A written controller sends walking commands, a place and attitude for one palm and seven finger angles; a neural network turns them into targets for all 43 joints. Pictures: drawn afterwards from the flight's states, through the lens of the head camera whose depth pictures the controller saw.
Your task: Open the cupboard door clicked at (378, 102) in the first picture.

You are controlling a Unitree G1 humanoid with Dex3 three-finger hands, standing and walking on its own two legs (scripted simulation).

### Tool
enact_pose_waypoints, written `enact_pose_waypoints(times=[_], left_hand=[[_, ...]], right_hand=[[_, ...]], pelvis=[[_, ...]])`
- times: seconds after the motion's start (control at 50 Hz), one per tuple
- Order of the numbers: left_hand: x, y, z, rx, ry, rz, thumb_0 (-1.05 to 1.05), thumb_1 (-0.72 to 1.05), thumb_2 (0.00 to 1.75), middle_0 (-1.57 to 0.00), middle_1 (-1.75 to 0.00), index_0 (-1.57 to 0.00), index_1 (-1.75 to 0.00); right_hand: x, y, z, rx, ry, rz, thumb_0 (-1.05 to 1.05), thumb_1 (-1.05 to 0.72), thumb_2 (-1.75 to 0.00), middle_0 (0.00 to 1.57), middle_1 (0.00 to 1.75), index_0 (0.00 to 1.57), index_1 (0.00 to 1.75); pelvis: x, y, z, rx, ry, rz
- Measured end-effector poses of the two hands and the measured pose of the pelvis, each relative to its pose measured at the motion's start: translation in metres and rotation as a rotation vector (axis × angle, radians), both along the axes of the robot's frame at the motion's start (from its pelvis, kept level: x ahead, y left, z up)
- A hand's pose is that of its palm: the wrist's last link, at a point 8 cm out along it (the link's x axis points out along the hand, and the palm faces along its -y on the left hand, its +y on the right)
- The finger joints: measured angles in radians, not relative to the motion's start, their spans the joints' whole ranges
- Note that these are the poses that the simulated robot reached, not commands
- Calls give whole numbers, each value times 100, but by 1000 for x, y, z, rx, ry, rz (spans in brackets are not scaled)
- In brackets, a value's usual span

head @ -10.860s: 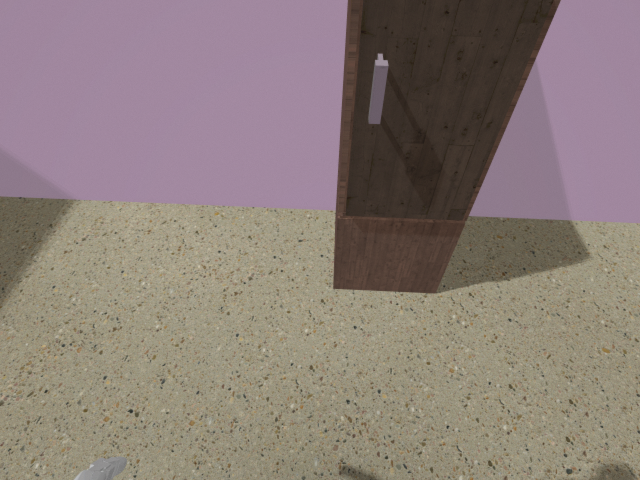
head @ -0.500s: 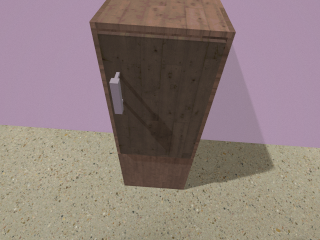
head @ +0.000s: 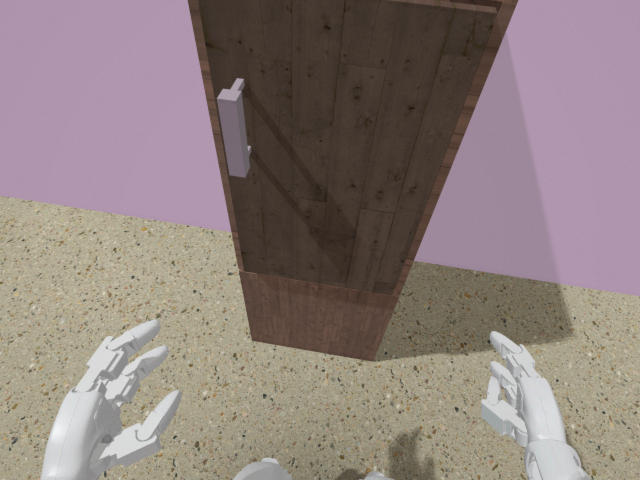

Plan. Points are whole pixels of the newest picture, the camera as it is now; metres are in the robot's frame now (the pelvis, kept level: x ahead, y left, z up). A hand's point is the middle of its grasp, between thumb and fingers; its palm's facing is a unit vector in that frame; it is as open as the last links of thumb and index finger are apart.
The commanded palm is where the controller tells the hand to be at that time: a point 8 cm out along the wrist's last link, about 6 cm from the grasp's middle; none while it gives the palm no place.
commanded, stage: raise the hand with hooked fingers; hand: left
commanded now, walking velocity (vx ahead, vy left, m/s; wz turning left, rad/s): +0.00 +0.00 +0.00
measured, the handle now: (239, 128) +0.55 +0.18 +0.14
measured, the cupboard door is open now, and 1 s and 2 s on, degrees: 0 0 0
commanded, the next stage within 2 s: move the hooked fingers beside the handle in 1.58 s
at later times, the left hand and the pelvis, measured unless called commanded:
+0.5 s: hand (128, 323) +0.25 +0.24 +0.09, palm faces -0.03 -1.00 -0.06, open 12.2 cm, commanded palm +0.23 +0.29 +0.10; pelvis +0.02 +0.00 +0.03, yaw -1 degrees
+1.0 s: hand (54, 251) +0.30 +0.31 +0.15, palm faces +0.00 -1.00 -0.06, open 13.9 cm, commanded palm +0.27 +0.36 +0.16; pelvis +0.02 +0.04 +0.05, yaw +1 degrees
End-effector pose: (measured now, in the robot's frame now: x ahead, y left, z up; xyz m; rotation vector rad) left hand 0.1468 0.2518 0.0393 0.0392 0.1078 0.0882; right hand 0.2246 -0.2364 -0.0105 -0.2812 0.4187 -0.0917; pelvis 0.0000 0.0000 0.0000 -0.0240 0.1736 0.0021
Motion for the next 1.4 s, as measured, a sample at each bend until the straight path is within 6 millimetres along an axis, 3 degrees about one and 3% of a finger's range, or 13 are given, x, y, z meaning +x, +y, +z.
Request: enact_pose_waypoints(times=[0.08, 0.2, 0.32, 0.42, 0.5, 0.58, 0.78, 0.96, 1.18, 1.4], left_hand=[[4, 6, 23, 52, -107, -8, 2, 40, 69, -23, -62, -24, -62], [49, 4, 31, 39, -67, -152, 1, 26, 63, -24, -71, -25, -71], [75, 18, 48, 23, -30, -121, 1, 12, 57, -26, -80, -26, -80], [82, 30, 57, 29, -59, -107, 1, 0, 52, -26, -87, -27, -87], [86, 38, 56, 20, -61, -117, 1, -9, 48, -27, -93, -27, -93], [92, 47, 62, 18, -83, -119, 0, -18, 44, -28, -99, -28, -99], [112, 78, 86, 17, -105, -103, 0, -41, 35, -29, -113, -30, -114], [124, 107, 108, 16, -105, -90, -1, -48, 31, -30, -118, -30, -119], [143, 128, 129, 19, -117, -96, -1, -50, 31, -30, -119, -30, -120], [141, 113, 124, 14, -106, -107, -1, -50, 30, -30, -120, -30, -120]], right_hand=[[1, 17, -24, 29, 65, 66, 1, -90, -90, 20, 30, 20, 30], [-32, 23, -56, 98, 223, 30, 1, -90, -90, 20, 30, 21, 30], [-72, 4, -54, 102, 307, -88, 1, -90, -90, 20, 30, 21, 30], [-88, -19, -43, 43, 328, -144, 1, -90, -90, 20, 30, 21, 30], [-86, -28, -32, -8, 312, -160, 1, -90, -90, 20, 30, 21, 30], [-75, -24, -20, -29, 266, -155, 1, -90, -90, 20, 30, 20, 30], [-40, 26, -3, 24, 166, -64, 1, -90, -90, 20, 30, 20, 30], [-37, 54, -3, 46, 184, -13, 1, -90, -90, 20, 30, 21, 30], [-60, 40, -3, 9, 249, -58, 1, -90, -90, 20, 30, 21, 30], [-73, 22, 0, -1, 258, -92, 1, -90, -90, 20, 30, 21, 30]], pelvis=[[0, -6, -2, -21, 14, 30], [2, -11, 4, -18, 22, 27], [13, -8, 20, 1, 14, 0], [17, -2, 27, 5, 9, -10], [17, 4, 30, 0, -2, -11], [17, 11, 34, -6, -20, -9], [18, 27, 42, -17, -66, 3], [17, 38, 48, -21, -90, 12], [16, 42, 54, -18, -102, 10], [15, 37, 56, -11, -107, -1]])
